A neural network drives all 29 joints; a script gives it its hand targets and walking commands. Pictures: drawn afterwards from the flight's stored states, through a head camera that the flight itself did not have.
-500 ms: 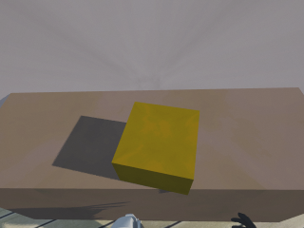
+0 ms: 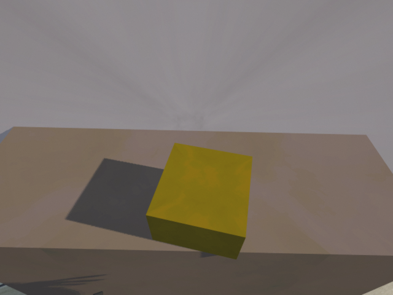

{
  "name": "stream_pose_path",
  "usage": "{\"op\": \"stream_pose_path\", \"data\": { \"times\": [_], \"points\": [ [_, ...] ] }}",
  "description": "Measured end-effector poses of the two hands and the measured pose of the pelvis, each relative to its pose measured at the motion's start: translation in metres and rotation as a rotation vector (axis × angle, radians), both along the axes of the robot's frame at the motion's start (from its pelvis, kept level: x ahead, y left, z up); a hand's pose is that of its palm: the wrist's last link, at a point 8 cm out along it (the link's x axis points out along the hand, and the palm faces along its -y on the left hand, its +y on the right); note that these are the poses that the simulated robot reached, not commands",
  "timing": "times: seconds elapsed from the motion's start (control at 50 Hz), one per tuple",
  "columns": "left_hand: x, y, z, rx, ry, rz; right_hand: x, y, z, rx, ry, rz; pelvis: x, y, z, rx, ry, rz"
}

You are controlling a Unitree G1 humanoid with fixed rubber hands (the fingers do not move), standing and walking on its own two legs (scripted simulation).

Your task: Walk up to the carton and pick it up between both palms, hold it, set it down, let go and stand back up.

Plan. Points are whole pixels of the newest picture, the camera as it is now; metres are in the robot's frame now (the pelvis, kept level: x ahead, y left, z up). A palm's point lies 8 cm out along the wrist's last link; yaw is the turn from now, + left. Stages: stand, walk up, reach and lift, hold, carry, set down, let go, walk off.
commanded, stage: walk up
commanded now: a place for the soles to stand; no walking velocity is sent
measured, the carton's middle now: (203, 197) +0.41 -0.01 -0.11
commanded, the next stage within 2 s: reach and lift in 0.72 s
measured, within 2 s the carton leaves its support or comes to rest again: neither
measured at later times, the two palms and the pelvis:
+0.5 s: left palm out of the picture +0.03 +0.25 -0.12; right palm out of the picture +0.06 -0.25 -0.12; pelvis -0.01 -0.01 +0.00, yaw +3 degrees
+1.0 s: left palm out of the picture +0.14 +0.24 -0.12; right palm out of the picture +0.16 -0.23 -0.12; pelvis -0.02 -0.02 -0.02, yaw +3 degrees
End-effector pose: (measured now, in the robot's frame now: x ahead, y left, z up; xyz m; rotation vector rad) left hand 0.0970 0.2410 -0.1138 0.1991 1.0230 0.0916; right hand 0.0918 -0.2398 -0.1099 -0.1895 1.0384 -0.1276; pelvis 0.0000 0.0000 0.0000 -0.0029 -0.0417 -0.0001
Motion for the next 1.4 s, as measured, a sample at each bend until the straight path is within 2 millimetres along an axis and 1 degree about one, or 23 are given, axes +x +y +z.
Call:
{"op": "stream_pose_path", "data": {
  "times": [0.1,0.18,0.24,0.32,0.4,0.5,0.62,0.76,0.8,0.84,0.9,0.94,0.98,1.04,1.08,1.14,1.2,1.24,1.32,1.4],
  "points": [
    [-0.029,0.006,-0.001,0.014,0.046,0.040,-0.004,0.000,-0.001,0.005,0.004,0.012,-0.004,-0.001,0.001,-0.004,0.005,0.013],
    [-0.052,0.012,-0.002,0.030,0.096,0.073,-0.013,-0.003,-0.005,0.005,0.034,0.015,-0.006,-0.003,0.002,-0.006,0.009,0.022],
    [-0.066,0.015,-0.003,0.039,0.129,0.093,-0.020,-0.005,-0.008,0.001,0.061,0.014,-0.007,-0.004,0.002,-0.007,0.011,0.029],
    [-0.075,0.016,-0.004,0.044,0.156,0.109,-0.028,-0.008,-0.011,-0.006,0.093,0.013,-0.007,-0.005,0.001,-0.008,0.014,0.037],
    [-0.075,0.015,-0.005,0.044,0.156,0.112,-0.031,-0.011,-0.012,-0.017,0.106,0.016,-0.009,-0.006,0.001,-0.010,0.013,0.046],
    [-0.067,0.014,-0.007,0.039,0.133,0.114,-0.028,-0.013,-0.010,-0.030,0.103,0.024,-0.010,-0.007,0.000,-0.010,0.015,0.058],
    [-0.058,0.011,-0.007,0.033,0.104,0.119,-0.019,-0.014,-0.008,-0.037,0.086,0.040,-0.009,-0.008,-0.001,-0.010,0.019,0.074],
    [-0.059,0.010,-0.007,0.034,0.096,0.137,-0.006,-0.013,-0.007,-0.035,0.068,0.068,-0.007,-0.011,-0.001,-0.012,0.022,0.096],
    [-0.054,0.014,-0.012,0.042,0.146,0.153,0.004,-0.014,-0.012,-0.044,0.048,0.078,-0.010,-0.013,-0.006,-0.003,0.038,0.080],
    [-0.039,0.019,-0.019,0.065,0.187,0.154,0.021,-0.011,-0.019,-0.034,0.015,0.076,-0.017,-0.017,-0.015,0.007,0.034,0.072],
    [-0.003,0.021,-0.024,0.074,0.168,0.144,0.050,-0.003,-0.025,-0.007,-0.047,0.094,-0.025,-0.020,-0.027,0.003,0.017,0.066],
    [0.021,0.015,-0.019,0.064,0.117,0.126,0.064,0.004,-0.021,0.019,-0.090,0.106,-0.026,-0.022,-0.028,0.008,-0.002,0.061],
    [0.040,0.005,-0.010,0.041,0.059,0.104,0.071,0.010,-0.012,0.038,-0.129,0.105,-0.024,-0.024,-0.024,0.006,-0.018,0.054],
    [0.054,-0.011,0.004,-0.004,-0.006,0.082,0.071,0.013,0.003,0.042,-0.175,0.087,-0.016,-0.025,-0.014,0.008,-0.022,0.049],
    [0.057,-0.017,0.009,-0.025,-0.019,0.077,0.067,0.011,0.011,0.024,-0.194,0.069,-0.009,-0.026,-0.009,0.008,-0.017,0.044],
    [0.054,-0.018,0.008,-0.040,-0.003,0.082,0.061,0.005,0.017,-0.010,-0.198,0.042,0.000,-0.025,-0.005,0.013,-0.017,0.034],
    [0.051,-0.011,0.005,-0.038,0.014,0.098,0.058,0.003,0.019,-0.029,-0.194,0.024,0.005,-0.024,-0.003,0.016,-0.021,0.027],
    [0.050,-0.003,0.005,-0.030,0.010,0.109,0.058,0.006,0.020,-0.028,-0.200,0.017,0.007,-0.023,-0.003,0.017,-0.021,0.023],
    [0.053,0.013,0.012,-0.012,-0.039,0.112,0.063,0.019,0.023,-0.006,-0.231,0.010,0.011,-0.018,0.000,0.014,-0.018,0.018],
    [0.061,0.023,0.021,-0.022,-0.094,0.088,0.070,0.035,0.027,0.018,-0.280,0.001,0.015,-0.010,0.003,0.006,-0.010,0.014]
  ]
}}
